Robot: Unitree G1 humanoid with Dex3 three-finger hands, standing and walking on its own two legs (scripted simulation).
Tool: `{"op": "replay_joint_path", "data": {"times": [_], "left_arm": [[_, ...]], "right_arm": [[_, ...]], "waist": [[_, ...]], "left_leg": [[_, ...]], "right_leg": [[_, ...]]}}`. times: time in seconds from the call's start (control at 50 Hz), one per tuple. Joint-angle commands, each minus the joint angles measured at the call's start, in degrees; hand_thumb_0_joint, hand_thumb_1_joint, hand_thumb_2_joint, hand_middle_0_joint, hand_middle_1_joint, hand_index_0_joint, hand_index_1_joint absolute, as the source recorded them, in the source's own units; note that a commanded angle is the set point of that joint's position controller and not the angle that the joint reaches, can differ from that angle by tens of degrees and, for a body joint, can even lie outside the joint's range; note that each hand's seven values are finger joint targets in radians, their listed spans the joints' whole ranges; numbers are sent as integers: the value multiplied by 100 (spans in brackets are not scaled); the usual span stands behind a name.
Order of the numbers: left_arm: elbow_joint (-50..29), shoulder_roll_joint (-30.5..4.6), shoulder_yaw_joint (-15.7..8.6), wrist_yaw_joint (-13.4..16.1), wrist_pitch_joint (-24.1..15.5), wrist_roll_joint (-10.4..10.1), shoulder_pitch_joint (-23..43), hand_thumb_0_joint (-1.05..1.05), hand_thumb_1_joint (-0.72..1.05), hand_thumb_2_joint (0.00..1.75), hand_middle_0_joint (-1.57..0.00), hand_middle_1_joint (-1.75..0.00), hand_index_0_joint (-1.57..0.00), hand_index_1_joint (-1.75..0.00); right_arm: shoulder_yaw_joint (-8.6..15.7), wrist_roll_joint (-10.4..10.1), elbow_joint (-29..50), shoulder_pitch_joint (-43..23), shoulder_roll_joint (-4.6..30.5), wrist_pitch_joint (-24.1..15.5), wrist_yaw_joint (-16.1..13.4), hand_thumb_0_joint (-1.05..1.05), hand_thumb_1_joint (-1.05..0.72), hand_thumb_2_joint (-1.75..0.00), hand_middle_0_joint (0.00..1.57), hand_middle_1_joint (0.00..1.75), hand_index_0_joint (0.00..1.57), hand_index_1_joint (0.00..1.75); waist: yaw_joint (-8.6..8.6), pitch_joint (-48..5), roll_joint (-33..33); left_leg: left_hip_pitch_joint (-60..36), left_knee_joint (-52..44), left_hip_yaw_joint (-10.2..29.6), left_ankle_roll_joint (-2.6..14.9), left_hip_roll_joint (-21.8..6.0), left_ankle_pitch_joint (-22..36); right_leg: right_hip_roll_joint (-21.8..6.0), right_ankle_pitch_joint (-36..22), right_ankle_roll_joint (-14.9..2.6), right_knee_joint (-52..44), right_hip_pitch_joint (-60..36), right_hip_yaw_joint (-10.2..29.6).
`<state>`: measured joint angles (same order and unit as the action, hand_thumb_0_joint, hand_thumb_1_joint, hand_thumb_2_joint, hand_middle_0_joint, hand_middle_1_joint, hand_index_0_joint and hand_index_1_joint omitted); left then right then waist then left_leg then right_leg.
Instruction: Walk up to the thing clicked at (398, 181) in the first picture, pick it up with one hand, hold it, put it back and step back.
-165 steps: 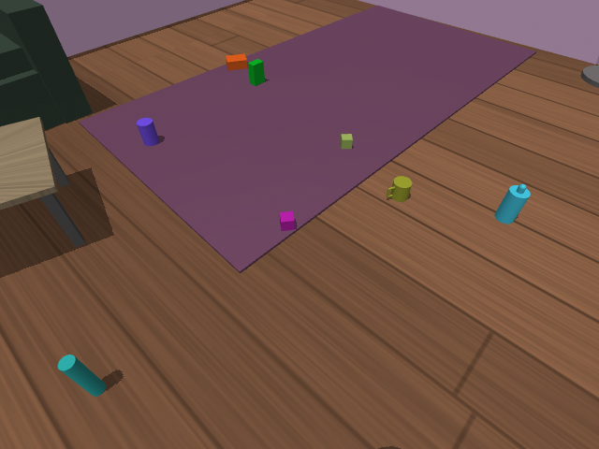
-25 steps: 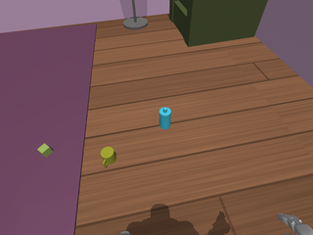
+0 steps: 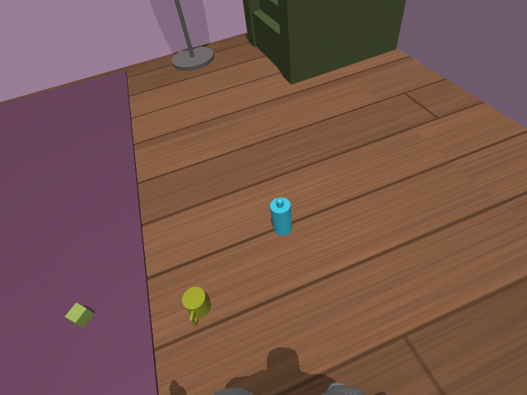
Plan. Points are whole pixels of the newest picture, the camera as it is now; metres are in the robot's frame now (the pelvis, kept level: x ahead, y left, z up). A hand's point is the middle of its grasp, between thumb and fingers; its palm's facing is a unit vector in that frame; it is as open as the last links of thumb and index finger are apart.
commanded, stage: walk up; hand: left
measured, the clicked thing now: (196, 307) +0.57 +0.33 -0.69
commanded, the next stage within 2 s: none
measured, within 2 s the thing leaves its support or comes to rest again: neither
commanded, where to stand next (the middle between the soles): +0.18 +0.15 m, yaw -7 degrees
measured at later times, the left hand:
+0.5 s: hand out of the picture +0.12 +0.50 -0.14, palm faces -0.11 -0.85 -0.51, open 7.4 cm
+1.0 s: hand (53, 362) +0.24 +0.41 -0.13, palm faces -0.20 -0.91 -0.35, open 7.4 cm
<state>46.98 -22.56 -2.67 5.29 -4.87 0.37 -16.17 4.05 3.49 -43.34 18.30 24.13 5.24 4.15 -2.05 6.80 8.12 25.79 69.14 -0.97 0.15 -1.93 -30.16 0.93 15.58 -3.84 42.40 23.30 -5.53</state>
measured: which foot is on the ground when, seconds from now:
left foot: up 0.00-0.28, down 0.30-0.82, up 0.84-0.98, down 1.00-1.00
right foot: down 0.00-0.32, up 0.34-0.74, down 0.76-1.00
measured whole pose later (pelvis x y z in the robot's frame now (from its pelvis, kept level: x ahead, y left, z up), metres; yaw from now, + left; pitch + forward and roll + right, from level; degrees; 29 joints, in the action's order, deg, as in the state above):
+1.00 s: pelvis +0.08 +0.20 +0.01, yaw -11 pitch -3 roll +1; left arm 52.0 -19.9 -1.3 -0.2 0.3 1.1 -6.0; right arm 1.1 -0.1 -51.5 12.1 23.3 -3.7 -1.4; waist -0.5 6.4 -0.6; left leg 18.6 40.0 -2.2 0.5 -3.4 -19.2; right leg 1.1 18.7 -1.9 42.2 20.3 0.9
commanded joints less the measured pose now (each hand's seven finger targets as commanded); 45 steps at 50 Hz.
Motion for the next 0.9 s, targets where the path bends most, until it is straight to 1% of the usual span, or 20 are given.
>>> {"op": "replay_joint_path", "data": {"times": [0.0, 0.1, 0.2, 0.24, 0.28, 0.3, 0.32, 0.34, 0.36, 0.4, 0.42, 0.5, 0.56, 0.68, 0.74, 0.76, 0.78, 0.8, 0.84, 0.88], "left_arm": [[-333, -1914, -591, 188, -128, 14, -419, 0, 90, 90, -20, -30, -20, -30], [-326, -2143, -669, 116, -170, 132, -447, 0, 90, 90, -20, -30, -20, -30], [-295, -2505, -818, 127, -126, 243, -509, 0, 90, 90, -20, -30, -20, -30], [-317, -2452, -789, 102, -69, 258, -156, 0, 90, 90, -20, -30, -20, -30], [-280, -1955, -638, 89, 49, 279, 134, 0, 90, 90, -20, -30, -20, -30], [-246, -1362, -441, 102, 109, 219, -37, 0, 90, 90, -20, -30, -20, -30], [-276, -1012, -267, 141, 127, 160, -220, 0, 90, 90, -20, -30, -20, -30], [-209, -1523, -375, 213, 93, 166, -130, 0, 90, 90, -20, -30, -20, -30], [-81, -1831, -382, 175, 38, 151, 53, 0, 90, 90, -20, -30, -20, -30], [270, -1790, -454, 24, -3, -4, -54, 0, 90, 90, -20, -30, -20, -30], [318, -1663, -435, -75, -10, -19, -231, 0, 90, 90, -20, -30, -20, -30], [240, -1276, -352, -332, 104, -16, 89, 0, 90, 90, -20, -30, -20, -30], [156, -1144, -349, -415, 281, -18, 326, 0, 90, 90, -20, -30, -20, -30], [-45, -910, -262, -492, 416, 5, 884, 0, 90, 90, -20, -30, -20, -30], [189, -1055, -312, -471, 344, 42, 432, 0, 90, 90, -20, -30, -20, -30], [310, -1466, -423, -445, 272, 87, 87, 0, 90, 90, -20, -30, -20, -30], [276, -1620, -482, -421, 235, 65, -69, 0, 90, 90, -20, -30, -20, -30], [247, -1572, -441, -409, 256, -39, 77, 0, 90, 90, -20, -30, -20, -30], [186, -1358, -339, -413, 326, 7, 536, 0, 90, 90, -20, -30, -20, -30], [130, -1167, -259, -400, 340, 42, 972, 0, 90, 90, -20, -30, -20, -30]], "right_arm": [[515, -6, 482, 190, 1364, -64, -69, 0, -90, -90, 20, 30, 20, 30], [558, 25, 566, 5, 1262, -10, 38, 0, -90, -90, 20, 30, 20, 30], [630, 11, 685, -307, 1333, -33, 106, 0, -90, -90, 20, 30, 20, 30], [676, -35, 504, 121, 1354, -96, 68, 0, -90, -90, 20, 30, 20, 30], [767, -18, 4, 1302, 1415, -204, -32, 0, -90, -90, 20, 30, 20, 30], [797, 85, -35, 1586, 1654, -259, -105, 0, -90, -90, 20, 30, 20, 30], [783, 74, 244, 847, 1975, -324, -141, 0, -90, -90, 20, 30, 20, 30], [832, -121, 395, 134, 2549, -362, -139, 0, -90, -90, 20, 30, 20, 30], [780, -111, 438, -314, 2405, -416, -170, 0, -90, -90, 20, 30, 20, 30], [561, -101, 306, -155, 1753, -561, -286, 0, -90, -90, 20, 30, 20, 30], [494, -192, 179, -108, 1648, -654, -343, 0, -90, -90, 20, 30, 20, 30], [374, -271, -131, 239, 1583, -854, -458, 0, -90, -90, 20, 30, 20, 30], [316, -298, -214, 465, 1509, -941, -571, 0, -90, -90, 20, 30, 20, 30], [271, -297, -313, 354, 1412, -890, -677, 0, -90, -90, 20, 30, 20, 30], [169, -345, -284, 129, 1269, -880, -659, 0, -90, -90, 20, 30, 20, 30], [87, -397, -219, 53, 1042, -907, -646, 0, -90, -90, 20, 30, 20, 30], [-21, -449, -179, 142, 785, -922, -647, 0, -90, -90, 20, 30, 20, 30], [46, -408, -220, -56, 1004, -866, -707, 0, -90, -90, 20, 30, 20, 30], [80, -367, -414, -252, 1040, -870, -688, 0, -90, -90, 20, 30, 20, 30], [21, -405, -632, 13, 915, -873, -618, 0, -90, -90, 20, 30, 20, 30]], "waist": [[95, -224, -1005], [125, -227, -1587], [284, -424, -2012], [63, -699, -1997], [-602, -1004, -883], [-817, -687, 671], [-413, -246, 1368], [-203, 6, 1197], [-86, 379, 672], [33, 443, 18], [126, 370, 36], [87, 46, -14], [56, -227, -172], [-17, -609, 81], [355, -979, -258], [525, -1321, -1038], [650, -1761, -1747], [619, -1646, -1787], [395, -1136, -1253], [147, -941, -1319]], "left_leg": [[949, 576, 731, -80, -541, 576], [782, -36, 374, -135, -657, 1032], [414, -1027, 213, -61, -633, 147], [-378, -1592, -102, 27, -442, 11], [-1946, -2910, -353, 116, -1, 94], [-1867, -4076, 949, 223, -532, -1126], [-1054, -5092, 2919, 339, -1598, -2141], [-630, -5982, 4203, 955, -2265, -2711], [-434, -5798, 4180, 1155, -2290, -2261], [-737, -4802, 2484, 818, -1552, -81], [-1061, -4544, 2061, 775, -1433, 837], [-1601, -4102, 1331, 879, -1532, 4025], [-1743, -3968, 1031, 696, -1579, 5110], [-1952, -3639, 634, 488, -1388, 5210], [-1351, -2731, 239, 401, -1134, 5075], [-476, -1821, 59, 183, -786, 4267], [382, -706, -187, -44, -90, 1795], [495, -828, -81, 39, 5, -674], [11, -1410, 186, 78, -164, -1202], [-364, -1984, -87, 66, -126, -250]], "right_leg": [[-1785, 590, -906, -1991, -241, 2468], [-1298, 1402, -753, -1909, 340, 1888], [-1325, 2264, -794, -1522, 521, 2164], [-1293, 2297, -718, -1249, 823, 2073], [-889, 2303, -294, 351, 1714, 1302], [-78, 2242, 8, 2196, 2516, 829], [407, 2062, 178, 3416, 3296, 677], [23, 1676, 15, 3439, 3056, 1073], [-202, 1455, 78, 3377, 2912, 1080], [-296, 773, 223, 3015, 2596, 1265], [-331, 595, 203, 2745, 2444, 1150], [-268, 545, 226, 1762, 1663, 946], [-195, 376, 121, 1405, 1163, 920], [-108, 423, -13, 208, 330, 437], [-110, -494, -208, -1261, -1309, 591], [-742, -1925, -514, -1139, -2295, 1726], [-1740, -2797, -1273, -1197, -3118, 3232], [-2197, -3115, -1812, -1254, -2812, 3714], [-1891, -2648, -1487, -1349, -1657, 2813], [-1289, -2503, -1017, -1217, -1146, 1979]]}}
